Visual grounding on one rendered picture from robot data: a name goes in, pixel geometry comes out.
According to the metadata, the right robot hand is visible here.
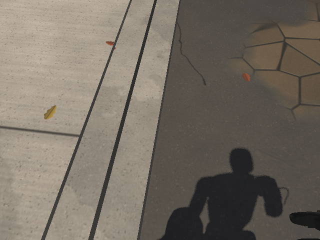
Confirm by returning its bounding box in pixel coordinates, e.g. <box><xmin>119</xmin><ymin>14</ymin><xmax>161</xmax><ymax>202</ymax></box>
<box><xmin>289</xmin><ymin>210</ymin><xmax>320</xmax><ymax>240</ymax></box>

